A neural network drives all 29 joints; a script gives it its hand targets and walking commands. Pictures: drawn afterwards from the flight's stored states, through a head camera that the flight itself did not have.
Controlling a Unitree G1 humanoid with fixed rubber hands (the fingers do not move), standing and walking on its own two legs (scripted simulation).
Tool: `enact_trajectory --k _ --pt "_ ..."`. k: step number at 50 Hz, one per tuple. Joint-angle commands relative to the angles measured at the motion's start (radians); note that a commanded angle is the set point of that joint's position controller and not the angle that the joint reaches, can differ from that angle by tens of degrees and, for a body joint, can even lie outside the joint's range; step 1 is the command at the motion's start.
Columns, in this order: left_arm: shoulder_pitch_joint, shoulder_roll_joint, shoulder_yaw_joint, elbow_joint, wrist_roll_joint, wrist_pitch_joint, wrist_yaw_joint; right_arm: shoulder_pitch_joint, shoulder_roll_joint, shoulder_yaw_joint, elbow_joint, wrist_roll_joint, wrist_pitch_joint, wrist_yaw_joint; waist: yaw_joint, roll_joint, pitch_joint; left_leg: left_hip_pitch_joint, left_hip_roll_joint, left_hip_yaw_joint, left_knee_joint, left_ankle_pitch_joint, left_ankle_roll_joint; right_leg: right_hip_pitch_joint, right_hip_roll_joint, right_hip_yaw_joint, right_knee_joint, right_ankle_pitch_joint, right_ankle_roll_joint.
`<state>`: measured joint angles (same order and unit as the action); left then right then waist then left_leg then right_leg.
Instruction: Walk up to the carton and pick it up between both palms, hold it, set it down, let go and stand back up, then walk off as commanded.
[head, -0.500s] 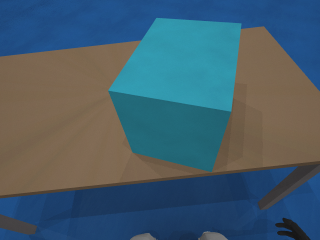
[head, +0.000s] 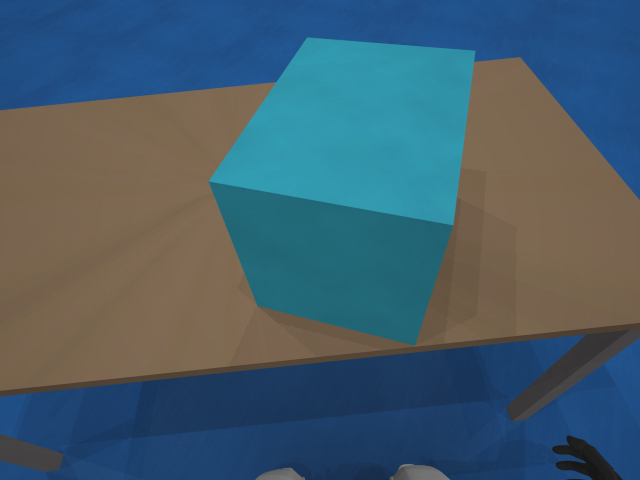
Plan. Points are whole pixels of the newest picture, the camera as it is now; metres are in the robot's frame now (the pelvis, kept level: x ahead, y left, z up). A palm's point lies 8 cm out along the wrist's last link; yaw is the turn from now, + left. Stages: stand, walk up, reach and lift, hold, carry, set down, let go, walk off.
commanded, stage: walk up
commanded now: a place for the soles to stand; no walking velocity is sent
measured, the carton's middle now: (359, 186) +0.48 -0.03 +0.08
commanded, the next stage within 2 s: reach and lift in 0.34 s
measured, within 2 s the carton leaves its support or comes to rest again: neither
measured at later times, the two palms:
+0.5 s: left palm out of the picture +0.11 +0.28 -0.09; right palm out of the picture +0.11 -0.30 -0.11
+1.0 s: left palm out of the picture +0.13 +0.25 -0.07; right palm out of the picture +0.09 -0.27 -0.05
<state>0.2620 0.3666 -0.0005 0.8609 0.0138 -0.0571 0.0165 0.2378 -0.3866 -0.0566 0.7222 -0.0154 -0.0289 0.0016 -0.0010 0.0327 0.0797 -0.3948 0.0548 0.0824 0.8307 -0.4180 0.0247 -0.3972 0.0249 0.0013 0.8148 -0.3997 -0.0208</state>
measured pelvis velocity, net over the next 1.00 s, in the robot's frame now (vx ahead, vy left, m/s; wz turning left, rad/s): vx -0.03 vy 0.00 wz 0.00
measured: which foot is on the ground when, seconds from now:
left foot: down 0.00-1.00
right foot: down 0.00-1.00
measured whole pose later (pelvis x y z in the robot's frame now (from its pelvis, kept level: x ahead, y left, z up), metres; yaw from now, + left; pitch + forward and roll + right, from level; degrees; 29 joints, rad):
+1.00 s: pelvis -0.03 +0.00 +0.02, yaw +0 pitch -2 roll +0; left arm 0.17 0.31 0.00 0.40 0.02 0.35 -0.01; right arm 0.27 -0.24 -0.08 0.68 -0.01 -0.20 -0.04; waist 0.00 -0.06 0.11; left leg -0.34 0.05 0.08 0.67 -0.29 0.01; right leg -0.34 0.02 0.00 0.66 -0.28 -0.02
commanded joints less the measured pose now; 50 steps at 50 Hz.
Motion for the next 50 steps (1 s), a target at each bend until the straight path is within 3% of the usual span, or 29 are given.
enact_trajectory --k 1,2,3,4,5,6,7,8,9,10,12,13,15,16,17,18,19,21,24,29,31,33,34,38,40,41,42,43,50 --pt "-0.059 0.253 0.071 -0.066 -0.005 -0.029 0.007 0.011 -0.222 -0.053 0.029 0.007 -0.054 -0.018 -0.037 -0.027 -0.236 0.225 0.115 -0.191 -0.235 0.236 0.067 -0.022 -0.139 0.21 -0.086 0.427 -0.094" --pt "-0.076 0.216 0.056 -0.063 -0.006 -0.022 0.005 0.007 -0.251 -0.057 0.051 0.008 -0.058 -0.019 -0.042 0.023 -0.236 0.254 0.177 -0.255 -0.257 0.257 0.114 -0.058 -0.078 0.112 -0.031 0.35 -0.047" --pt "-0.071 0.218 0.067 -0.06 -0.008 -0.015 0.005 0.016 -0.262 -0.054 0.041 0.011 -0.059 -0.018 -0.039 -0.024 -0.209 0.236 0.236 -0.331 -0.268 0.288 0.165 -0.071 -0.056 0.07 0.019 0.277 -0.034" --pt "-0.07 0.218 0.063 -0.065 -0.009 -0.015 0.007 -0.013 -0.266 -0.052 0.026 0.011 -0.055 -0.019 -0.019 -0.031 -0.207 0.208 0.261 -0.333 -0.272 0.318 0.19 -0.043 -0.053 0.053 0.005 0.184 -0.026" --pt "-0.037 0.231 0.071 -0.051 -0.007 -0.016 0.009 -0.049 -0.262 -0.051 0.015 0.006 -0.053 -0.018 -0.003 -0.015 -0.204 0.188 0.261 -0.292 -0.24 0.343 0.177 -0.007 -0.069 0.056 -0.048 0.175 -0.022" --pt "-0.008 0.246 0.074 -0.038 0.004 -0.024 0.01 -0.063 -0.261 -0.054 0.022 0.015 -0.046 -0.016 0.007 -0.006 -0.206 0.146 0.217 -0.249 -0.186 0.276 0.138 0.027 -0.096 0.137 -0.112 0.259 -0.026" --pt "-0.011 0.262 0.081 -0.044 0.012 -0.032 0.01 -0.079 -0.22 -0.042 0.012 0.019 -0.037 -0.017 0.012 -0.122 -0.17 0.058 0.135 -0.164 -0.129 0.208 0.084 0.058 -0.136 0.242 -0.189 0.287 -0.058" --pt "-0.034 0.29 0.087 -0.047 0.018 -0.039 0.006 -0.081 -0.183 -0.035 0.017 0.024 -0.032 -0.017 -0.002 -0.166 -0.181 0.05 0.08 -0.083 -0.099 0.153 0.033 0.089 -0.185 0.314 -0.228 0.297 -0.115" --pt "-0.037 0.31 0.092 -0.041 0.018 -0.037 0.006 -0.075 -0.197 -0.04 0.025 0.016 -0.028 -0.016 -0.012 -0.102 -0.171 0.03 0.031 -0.084 -0.065 0.091 0.014 0.108 -0.222 0.396 -0.252 0.288 -0.154" --pt "-0.021 0.306 0.083 -0.042 0.006 -0.031 0.006 -0.07 -0.207 -0.044 0.032 0.012 -0.029 -0.016 -0.009 -0.088 -0.175 0.074 0.026 -0.09 -0.118 0.047 0.02 0.053 -0.232 0.381 -0.261 0.283 -0.169" --pt "-0.109 0.265 0.07 -0.059 0.016 -0.025 0.003 -0.021 -0.222 -0.045 0.05 0.012 -0.037 -0.014 -0.045 -0.111 -0.126 0.132 0.063 -0.13 -0.216 0.025 0.049 -0.052 -0.158 0.275 -0.235 0.167 -0.114" --pt "-0.133 0.248 0.072 -0.064 0.01 -0.021 0.002 0.005 -0.235 -0.054 0.06 0.006 -0.042 -0.013 -0.058 -0.063 -0.15 0.181 0.108 -0.195 -0.278 0.018 0.065 -0.095 -0.123 0.211 -0.171 0.137 -0.087" --pt "-0.076 0.219 0.063 -0.049 -0.002 -0.016 0.001 -0.006 -0.27 -0.055 0.055 0.005 -0.052 -0.014 -0.04 0.029 -0.187 0.215 0.242 -0.351 -0.319 0.08 0.168 -0.084 -0.044 0.083 -0.031 0.18 -0.032" --pt "-0.068 0.24 0.077 -0.037 0.001 -0.014 0.007 -0.03 -0.257 -0.044 0.053 0.009 -0.052 -0.013 -0.01 -0.029 -0.165 0.175 0.264 -0.332 -0.301 0.154 0.187 -0.042 -0.045 0.066 -0.032 0.148 -0.014" --pt "-0.048 0.246 0.073 -0.042 0.004 -0.018 0.004 -0.052 -0.265 -0.047 0.046 0.008 -0.048 -0.014 0.001 -0.05 -0.198 0.142 0.252 -0.31 -0.266 0.235 0.175 0.014 -0.07 0.084 -0.07 0.18 -0.03" --pt "-0.399 0.161 0.096 -0.253 0.02 0.187 0.019 -0.36 -0.087 -0.136 0.292 -0.129 -0.203 0.028 0.003 0.034 -0.023 -0.134 -0.024 -0.049 -0.185 0.056 -0.061 -0.065 -0.045 -0.004 -0.111 -0.01 -0.057" --pt "-0.382 0.127 0.077 -0.312 0.032 0.302 0.029 -0.314 -0.092 -0.141 0.312 -0.165 -0.225 0.055 -0.028 0.014 0.038 -0.118 0.001 -0.073 -0.161 -0.006 -0.062 -0.153 -0.038 -0.017 -0.074 -0.067 -0.071" --pt "-0.403 0.152 0.07 -0.417 0.015 0.399 0.02 -0.318 -0.127 -0.152 0.238 -0.149 -0.249 0.051 -0.055 -0.104 -0.036 0.005 0.015 -0.071 -0.115 -0.001 -0.03 -0.179 -0.053 -0.023 -0.101 0.019 -0.044" --pt "-0.353 0.148 0.096 -0.504 0.044 0.422 0.016 -0.241 -0.11 -0.142 0.159 -0.087 -0.256 0.038 -0.07 -0.101 -0.142 0.198 -0.004 -0.053 -0.13 0.081 -0.018 -0.109 -0.051 -0.029 -0.167 0.149 -0.028" --pt "-0.196 0.184 0.19 -0.513 0.076 0.429 -0.01 -0.126 -0.09 -0.113 0.012 -0.005 -0.26 -0.014 -0.003 -0.201 -0.229 0.252 -0.039 -0.039 -0.193 0.265 -0.004 0.13 -0.042 0.005 -0.217 0.574 0.018" --pt "-0.168 0.164 0.189 -0.506 0.081 0.42 -0.025 -0.103 -0.087 -0.1 0.001 0.013 -0.263 -0.023 -0.013 -0.175 -0.236 0.229 -0.047 -0.029 -0.208 0.266 -0.024 0.182 -0.046 0.004 -0.233 0.593 0.023" --pt "-0.166 0.171 0.216 -0.528 0.071 0.417 -0.03 -0.111 -0.06 -0.077 -0.044 0.014 -0.261 -0.032 0.011 -0.205 -0.209 0.165 -0.063 -0.025 -0.236 0.263 -0.005 0.253 -0.052 0.036 -0.257 0.612 0.029" --pt "-0.162 0.183 0.216 -0.513 0.083 0.425 -0.03 -0.112 -0.07 -0.089 -0.037 0.015 -0.259 -0.041 0.015 -0.165 -0.186 0.178 -0.061 -0.027 -0.253 0.259 -0.015 0.257 -0.047 0.02 -0.254 0.611 0.035" --pt "-0.192 0.159 0.196 -0.588 0.034 0.398 -0.027 -0.096 -0.021 -0.087 -0.165 0.026 -0.249 -0.041 0.032 -0.159 -0.201 0.188 -0.055 -0.001 -0.304 0.2 -0.014 0.231 -0.053 0.041 -0.304 0.468 0.039" --pt "-0.165 0.149 0.202 -0.628 0.031 0.386 -0.007 -0.047 -0.003 -0.087 -0.207 0.039 -0.244 -0.039 0.025 -0.104 -0.272 0.219 -0.059 0.0 -0.308 0.257 -0.02 0.229 -0.047 0.009 -0.287 0.522 0.03" --pt "-0.173 0.146 0.186 -0.648 0.021 0.364 -0.009 -0.034 0.006 -0.082 -0.227 0.039 -0.246 -0.039 0.015 -0.126 -0.265 0.226 -0.063 0.004 -0.322 0.246 -0.014 0.219 -0.04 0.023 -0.312 0.495 0.033" --pt "-0.17 0.143 0.19 -0.648 0.009 0.356 -0.003 -0.042 0.013 -0.086 -0.248 0.032 -0.247 -0.033 0.038 -0.106 -0.241 0.197 -0.057 -0.001 -0.342 0.228 -0.02 0.225 -0.046 0.027 -0.321 0.457 0.024" --pt "-0.18 0.146 0.18 -0.666 0.009 0.354 -0.005 -0.02 0.027 -0.101 -0.242 0.038 -0.234 -0.038 0.02 -0.087 -0.234 0.241 -0.059 0.013 -0.343 0.213 -0.022 0.186 -0.041 0.032 -0.347 0.373 0.028" --pt "-0.216 0.181 0.155 -0.766 -0.032 0.329 -0.007 0.052 0.092 -0.06 -0.447 0.091 -0.195 -0.064 0.041 -0.087 -0.202 0.485 -0.102 -0.005 -0.27 0.182 -0.021 -0.138 -0.128 0.073 -0.48 -0.013 -0.059"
